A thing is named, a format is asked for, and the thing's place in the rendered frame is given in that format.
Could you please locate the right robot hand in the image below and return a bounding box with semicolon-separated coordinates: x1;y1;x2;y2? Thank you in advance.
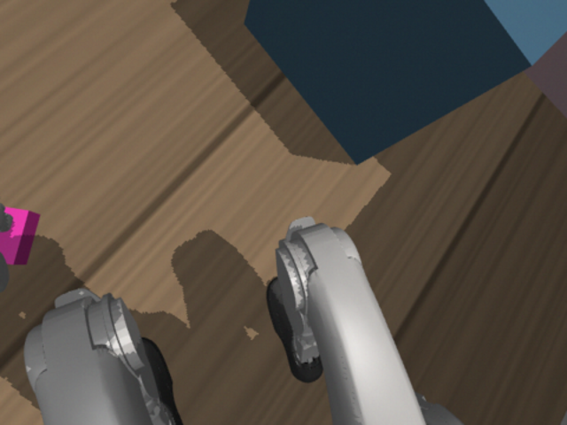
415;392;465;425

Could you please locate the small box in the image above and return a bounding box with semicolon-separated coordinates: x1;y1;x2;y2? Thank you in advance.
0;207;41;265

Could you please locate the right robot foot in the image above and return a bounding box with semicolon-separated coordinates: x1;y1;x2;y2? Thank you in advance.
267;277;323;383

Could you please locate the left robot foot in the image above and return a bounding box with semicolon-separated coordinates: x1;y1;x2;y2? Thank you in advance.
142;337;183;425

